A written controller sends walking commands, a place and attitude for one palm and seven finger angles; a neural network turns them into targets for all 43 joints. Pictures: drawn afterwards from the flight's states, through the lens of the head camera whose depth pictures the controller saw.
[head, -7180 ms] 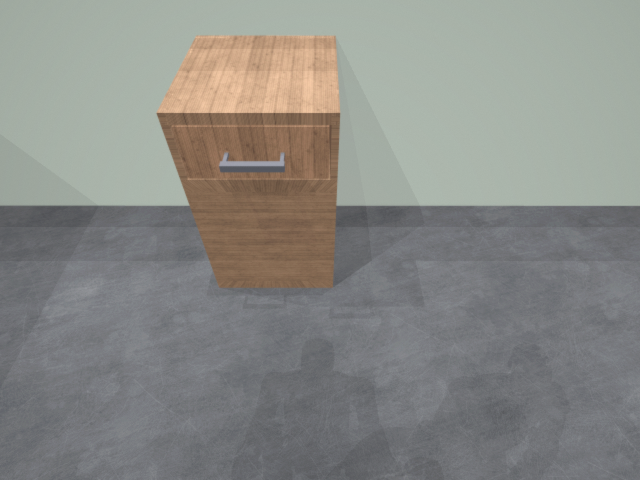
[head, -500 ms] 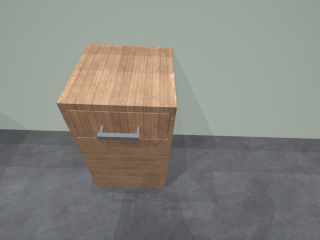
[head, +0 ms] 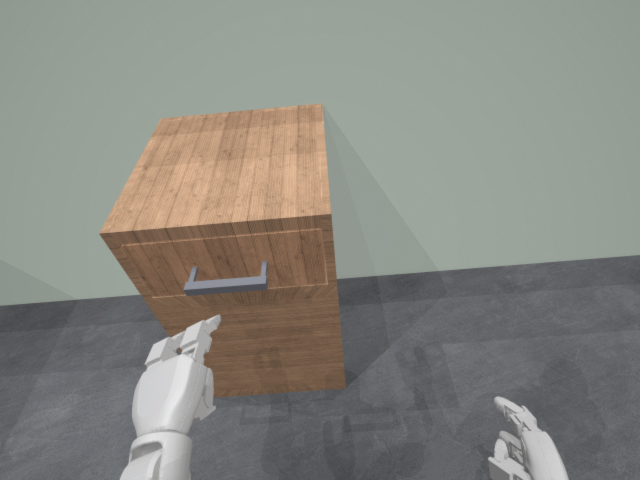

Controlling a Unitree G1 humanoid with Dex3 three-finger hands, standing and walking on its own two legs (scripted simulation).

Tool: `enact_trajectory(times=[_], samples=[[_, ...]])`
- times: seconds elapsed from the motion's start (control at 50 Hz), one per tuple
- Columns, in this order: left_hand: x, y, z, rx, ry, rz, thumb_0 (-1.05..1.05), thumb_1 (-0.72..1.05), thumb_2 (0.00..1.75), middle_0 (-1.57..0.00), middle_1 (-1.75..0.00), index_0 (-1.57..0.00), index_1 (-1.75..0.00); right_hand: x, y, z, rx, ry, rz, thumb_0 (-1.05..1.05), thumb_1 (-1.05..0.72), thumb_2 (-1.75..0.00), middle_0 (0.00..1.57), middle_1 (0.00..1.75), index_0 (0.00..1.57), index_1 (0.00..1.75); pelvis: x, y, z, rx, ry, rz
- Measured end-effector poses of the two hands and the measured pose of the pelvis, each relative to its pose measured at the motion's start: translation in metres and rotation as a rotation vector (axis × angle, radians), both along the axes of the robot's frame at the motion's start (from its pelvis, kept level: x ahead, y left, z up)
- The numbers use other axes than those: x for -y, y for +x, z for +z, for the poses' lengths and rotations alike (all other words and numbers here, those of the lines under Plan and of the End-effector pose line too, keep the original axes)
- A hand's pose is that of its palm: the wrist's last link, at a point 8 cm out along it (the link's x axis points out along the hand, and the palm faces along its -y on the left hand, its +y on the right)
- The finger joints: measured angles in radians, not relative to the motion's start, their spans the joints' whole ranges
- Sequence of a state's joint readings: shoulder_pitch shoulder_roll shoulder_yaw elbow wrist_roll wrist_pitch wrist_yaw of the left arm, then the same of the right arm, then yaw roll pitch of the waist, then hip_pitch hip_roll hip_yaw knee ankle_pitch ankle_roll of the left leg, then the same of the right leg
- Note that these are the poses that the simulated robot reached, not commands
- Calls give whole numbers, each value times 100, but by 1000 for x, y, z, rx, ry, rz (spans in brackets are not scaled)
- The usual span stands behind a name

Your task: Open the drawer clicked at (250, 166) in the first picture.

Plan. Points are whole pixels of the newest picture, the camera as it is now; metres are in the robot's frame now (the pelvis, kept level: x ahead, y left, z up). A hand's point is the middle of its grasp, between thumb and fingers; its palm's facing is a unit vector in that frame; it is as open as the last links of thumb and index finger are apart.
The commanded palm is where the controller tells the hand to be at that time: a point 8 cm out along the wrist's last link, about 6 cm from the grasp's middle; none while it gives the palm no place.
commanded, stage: raise the hand with hooked fingers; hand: left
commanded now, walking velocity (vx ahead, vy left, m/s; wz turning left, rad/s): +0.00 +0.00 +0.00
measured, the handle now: (227, 277) +0.52 +0.23 -0.11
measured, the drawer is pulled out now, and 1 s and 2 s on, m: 0.00 0.00 0.00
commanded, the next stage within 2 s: move the hooked fingers above the handle in 1.56 s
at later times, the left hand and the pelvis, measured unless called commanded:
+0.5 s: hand (206, 369) +0.27 +0.17 +0.00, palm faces -0.04 -0.17 -0.98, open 11.0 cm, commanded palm +0.24 +0.20 +0.07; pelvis +0.06 -0.05 +0.00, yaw -1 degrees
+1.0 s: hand (207, 282) +0.37 +0.18 +0.06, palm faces +0.04 -0.11 -0.99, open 13.5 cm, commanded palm +0.34 +0.20 +0.14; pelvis +0.07 -0.02 +0.02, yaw -4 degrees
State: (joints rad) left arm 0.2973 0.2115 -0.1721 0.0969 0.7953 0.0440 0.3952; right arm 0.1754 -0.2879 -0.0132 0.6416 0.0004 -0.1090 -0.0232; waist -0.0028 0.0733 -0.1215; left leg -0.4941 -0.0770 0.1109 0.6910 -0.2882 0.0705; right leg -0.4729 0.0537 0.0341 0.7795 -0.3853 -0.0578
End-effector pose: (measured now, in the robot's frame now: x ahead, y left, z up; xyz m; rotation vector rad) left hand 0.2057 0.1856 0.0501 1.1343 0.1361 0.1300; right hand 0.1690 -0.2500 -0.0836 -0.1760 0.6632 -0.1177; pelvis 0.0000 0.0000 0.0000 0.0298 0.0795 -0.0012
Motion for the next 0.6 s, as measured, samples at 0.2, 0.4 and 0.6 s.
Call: enact_trajectory(times=[0.2,0.4,0.6], samples=[[-9,-51,-41,-151,266,22,0,46,71,-25,-58,-26,-58,-5,95,25,-27,-46,173,1,-91,-90,20,29,20,30,34,26,-8,-71,-4,-12],[-23,18,5,1,298,113,0,23,61,-27,-73,-27,-73,-21,126,-8,-79,36,242,1,-91,-90,20,29,20,30,48,45,-13,-107,4,50],[11,65,20,-43,348,-137,0,0,51,-29,-88,-29,-88,21,83,-14,-203,44,71,1,-90,-90,20,30,20,30,49,69,3,-110,31,-74]])
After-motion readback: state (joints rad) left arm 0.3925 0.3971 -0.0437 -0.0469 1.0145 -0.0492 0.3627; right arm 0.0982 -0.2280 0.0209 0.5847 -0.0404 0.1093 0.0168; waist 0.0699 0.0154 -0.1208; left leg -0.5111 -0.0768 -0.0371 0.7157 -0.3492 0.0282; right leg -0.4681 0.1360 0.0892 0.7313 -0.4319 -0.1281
